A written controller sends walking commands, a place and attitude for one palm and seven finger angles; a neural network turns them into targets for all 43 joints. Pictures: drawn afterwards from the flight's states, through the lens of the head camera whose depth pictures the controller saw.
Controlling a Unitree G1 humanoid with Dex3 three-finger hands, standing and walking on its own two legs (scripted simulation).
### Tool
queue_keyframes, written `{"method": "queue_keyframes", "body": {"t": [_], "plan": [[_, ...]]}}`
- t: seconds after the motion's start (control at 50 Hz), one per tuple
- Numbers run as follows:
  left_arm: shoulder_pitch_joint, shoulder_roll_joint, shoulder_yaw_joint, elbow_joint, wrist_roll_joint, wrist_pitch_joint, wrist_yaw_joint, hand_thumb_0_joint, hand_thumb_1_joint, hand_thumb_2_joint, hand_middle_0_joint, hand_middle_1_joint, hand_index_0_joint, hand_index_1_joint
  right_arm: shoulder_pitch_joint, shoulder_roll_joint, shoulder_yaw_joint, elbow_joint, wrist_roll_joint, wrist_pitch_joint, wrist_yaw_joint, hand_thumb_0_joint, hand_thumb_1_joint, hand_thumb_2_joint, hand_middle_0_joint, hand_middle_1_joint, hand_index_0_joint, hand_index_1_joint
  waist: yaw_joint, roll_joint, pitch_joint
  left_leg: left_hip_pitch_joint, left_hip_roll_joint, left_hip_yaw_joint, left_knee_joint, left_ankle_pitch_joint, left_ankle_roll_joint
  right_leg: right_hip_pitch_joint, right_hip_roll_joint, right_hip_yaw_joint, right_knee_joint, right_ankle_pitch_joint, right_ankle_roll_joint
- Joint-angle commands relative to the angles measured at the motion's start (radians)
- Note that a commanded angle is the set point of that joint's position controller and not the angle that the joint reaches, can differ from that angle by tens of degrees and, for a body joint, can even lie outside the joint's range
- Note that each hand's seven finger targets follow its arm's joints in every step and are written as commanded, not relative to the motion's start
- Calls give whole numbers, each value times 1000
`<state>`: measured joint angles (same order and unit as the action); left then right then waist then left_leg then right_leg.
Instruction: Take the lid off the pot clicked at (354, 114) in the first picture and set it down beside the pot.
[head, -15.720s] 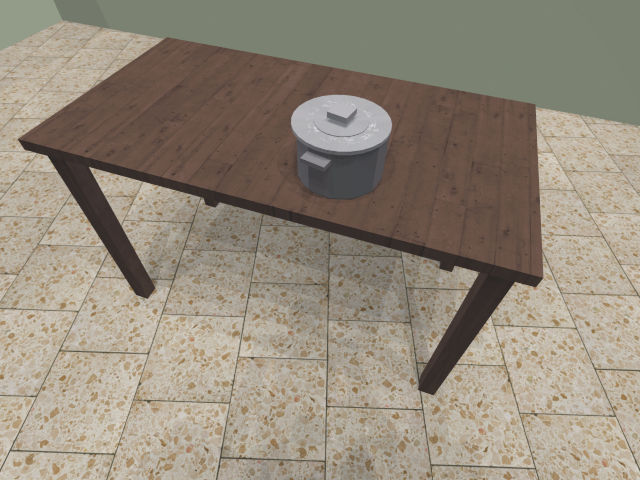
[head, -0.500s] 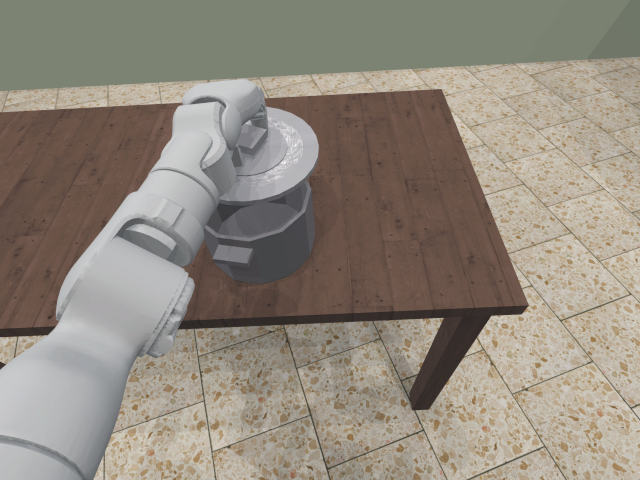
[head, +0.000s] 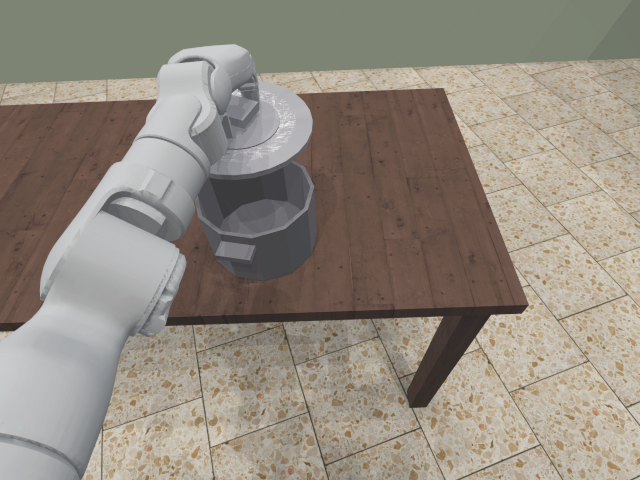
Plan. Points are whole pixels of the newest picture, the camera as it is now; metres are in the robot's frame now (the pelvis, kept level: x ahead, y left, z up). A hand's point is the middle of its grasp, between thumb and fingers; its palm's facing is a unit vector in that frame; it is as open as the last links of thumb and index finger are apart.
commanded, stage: lift the lid straight up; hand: left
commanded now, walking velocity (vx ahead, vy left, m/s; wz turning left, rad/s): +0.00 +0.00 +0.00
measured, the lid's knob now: (236, 111) +0.54 +0.07 +0.18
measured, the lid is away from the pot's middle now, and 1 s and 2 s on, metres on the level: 0.01 0.06 0.19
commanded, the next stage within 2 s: move the lid sideways beside the pot in 0.48 s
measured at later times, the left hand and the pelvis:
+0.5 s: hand (204, 104) +0.50 +0.10 +0.22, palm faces -0.30 -0.03 -0.95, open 7.7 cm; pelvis +0.00 +0.01 +0.00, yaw +1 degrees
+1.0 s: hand (169, 104) +0.50 +0.14 +0.22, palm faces -0.28 -0.04 -0.96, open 7.7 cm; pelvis +0.00 +0.01 +0.00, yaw +0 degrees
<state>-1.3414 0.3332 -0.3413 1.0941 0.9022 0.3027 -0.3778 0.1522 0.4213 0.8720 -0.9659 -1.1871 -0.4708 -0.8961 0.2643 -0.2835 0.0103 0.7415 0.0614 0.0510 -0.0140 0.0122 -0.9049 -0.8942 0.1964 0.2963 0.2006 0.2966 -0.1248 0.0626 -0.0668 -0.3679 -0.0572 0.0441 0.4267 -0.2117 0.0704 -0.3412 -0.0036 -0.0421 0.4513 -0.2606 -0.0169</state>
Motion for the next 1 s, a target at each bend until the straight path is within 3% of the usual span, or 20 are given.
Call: {"method": "queue_keyframes", "body": {"t": [0.0, 0.12, 0.16, 0.2, 0.26, 0.32, 0.36, 0.46, 0.48, 0.56, 0.58, 0.62, 0.66, 0.68, 0.76, 0.8, 0.86, 0.92, 0.96, 0.98], "plan": [[-665, 177, 36, -173, 33, 15, 46, 0, 703, 991, -970, -1185, -692, -1036, 15, -132, -44, -84, 2, -28, -2, 0, -900, -900, 200, 300, 200, 300, -21, -109, -413, 310, 9, -94, 23, 334, 11, 31, 24, 24, -28, 412, -20], [-737, 265, 99, -230, 44, 9, 35, 0, 703, 991, -970, -1185, -692, -1036, 23, -127, -42, -96, -9, -42, -7, 0, -900, -900, 200, 300, 200, 300, -7, -109, -506, 338, 3, -97, 29, 389, 14, 99, 20, 36, -21, 480, -20], [-732, 199, 52, -242, 39, 3, 27, 0, 703, 991, -970, -1185, -692, -1036, 23, -124, -46, -100, -8, -44, -2, 0, -900, -900, 200, 300, 200, 300, -9, -74, -511, 366, 8, -104, 39, 469, 8, 68, 18, 30, -19, 490, -24], [-708, 253, 92, -210, 60, 14, 24, 0, 703, 991, -970, -1185, -692, -1036, 18, -126, -46, -100, -13, -41, 5, 0, -900, -900, 200, 300, 200, 300, 5, -90, -493, 360, 10, -105, 39, 474, 6, 72, 24, 31, -18, 485, -22], [-655, 211, 71, -141, 37, 43, 5, 0, 703, 991, -970, -1185, -692, -1036, 19, -138, -45, -96, -7, -22, 5, 0, -900, -900, 200, 300, 200, 300, -5, -148, -436, 293, 4, -87, 28, 434, 13, 87, 17, 28, -30, 504, -21], [-707, 210, 58, -196, 50, 41, -11, 0, 703, 991, -970, -1185, -692, -1036, 4, -132, -43, -107, -9, -23, 10, 0, -900, -900, 200, 300, 200, 300, -5, -118, -455, 328, 3, -95, 27, 411, 11, 70, 20, 26, -30, 471, -20], [-699, 149, 18, -206, 35, 23, -25, 0, 703, 991, -970, -1185, -692, -1036, 4, -131, -49, -114, -7, -23, 9, 0, -900, -900, 200, 300, 200, 300, -16, -95, -465, 360, 9, -104, 41, 467, 11, 42, 16, 25, -33, 465, -22], [-741, 173, 38, -257, 16, -3, -30, 0, 703, 991, -970, -1185, -692, -1036, 19, -129, -50, -108, -10, -28, 3, 0, -900, -900, 200, 300, 200, 300, -19, -83, -470, 391, 10, -114, 32, 441, 6, 23, 23, 15, -43, 420, -24], [-765, 223, 67, -278, 31, -9, -23, 0, 703, 991, -970, -1185, -692, -1036, 15, -126, -47, -112, -11, -35, 2, 0, -900, -900, 200, 300, 200, 300, -12, -86, -486, 399, 9, -118, 30, 423, 6, 34, 27, 20, -38, 415, -22], [-765, 160, 29, -264, 16, -14, 0, 0, 703, 991, -970, -1185, -692, -1036, 24, -125, -47, -101, -7, -43, 0, 0, -900, -900, 200, 300, 200, 300, -15, -27, -452, 411, 17, -128, 28, 457, -8, -18, 26, 10, -40, 382, -31], [-763, 261, 102, -321, 41, -39, 19, 0, 703, 991, -970, -1185, -692, -1036, 31, -123, -47, -107, -17, -51, 0, 0, -900, -900, 200, 300, 200, 300, 0, -65, -495, 423, 25, -130, 33, 467, -9, 10, 31, 15, -35, 386, -27], [-709, 277, 115, -220, 59, -32, 36, 0, 703, 991, -970, -1185, -692, -1036, 27, -128, -41, -103, -16, -40, -7, 0, -900, -900, 200, 300, 200, 300, 2, -97, -463, 378, 24, -121, 18, 420, -10, 20, 31, 16, -35, 366, -30], [-661, 220, 79, -174, 38, -16, 43, 0, 703, 991, -970, -1185, -692, -1036, 25, -134, -41, -98, -7, -25, -4, 0, -900, -900, 200, 300, 200, 300, -1, -98, -409, 322, 23, -106, 7, 379, -8, 10, 23, 7, -41, 349, -34], [-680, 284, 118, -190, 63, -10, 50, 0, 703, 991, -970, -1185, -692, -1036, 17, -132, -39, -102, -12, -26, -1, 0, -900, -900, 200, 300, 200, 300, 13, -104, -437, 326, 23, -107, 7, 371, -8, 26, 26, 13, -32, 352, -32], [-704, 250, 80, -226, 63, -12, 42, 0, 703, 991, -970, -1185, -692, -1036, 6, -130, -44, -123, -10, -21, -1, 0, -900, -900, 200, 300, 200, 300, 3, -65, -493, 363, 24, -109, 26, 450, -7, 37, 18, 19, -32, 395, -32], [-697, 304, 109, -214, 84, -5, 28, 0, 703, 991, -970, -1185, -692, -1036, 8, -134, -43, -120, -12, -17, -2, 0, -900, -900, 200, 300, 200, 300, 5, -96, -497, 355, 20, -101, 25, 422, 1, 57, 22, 27, -33, 405, -26], [-698, 278, 87, -237, 55, -26, -2, 0, 703, 991, -970, -1185, -692, -1036, 15, -132, -48, -129, -6, -20, -7, 0, -900, -900, 200, 300, 200, 300, -5, -105, -486, 355, 16, -105, 27, 424, 9, 59, 18, 23, -45, 409, -25], [-699, 332, 115, -242, 63, -39, -19, 0, 703, 991, -970, -1185, -692, -1036, 18, -138, -47, -122, -3, -19, -12, 0, -900, -900, 200, 300, 200, 300, -7, -107, -456, 357, 15, -105, 21, 378, 14, 49, 24, 26, -54, 384, -21], [-669, 269, 63, -238, 42, -54, -30, 0, 703, 991, -970, -1185, -692, -1036, 22, -142, -48, -123, 0, -14, -15, 0, -900, -900, 200, 300, 200, 300, -16, -84, -430, 352, 13, -101, 23, 378, 13, 26, 20, 20, -62, 376, -23], [-653, 314, 94, -211, 59, -53, -29, 0, 703, 991, -970, -1185, -692, -1036, 24, -144, -48, -112, 0, -10, -15, 0, -900, -900, 200, 300, 200, 300, -13, -97, -413, 343, 16, -103, 26, 361, 13, 18, 24, 21, -59, 362, -22]]}}
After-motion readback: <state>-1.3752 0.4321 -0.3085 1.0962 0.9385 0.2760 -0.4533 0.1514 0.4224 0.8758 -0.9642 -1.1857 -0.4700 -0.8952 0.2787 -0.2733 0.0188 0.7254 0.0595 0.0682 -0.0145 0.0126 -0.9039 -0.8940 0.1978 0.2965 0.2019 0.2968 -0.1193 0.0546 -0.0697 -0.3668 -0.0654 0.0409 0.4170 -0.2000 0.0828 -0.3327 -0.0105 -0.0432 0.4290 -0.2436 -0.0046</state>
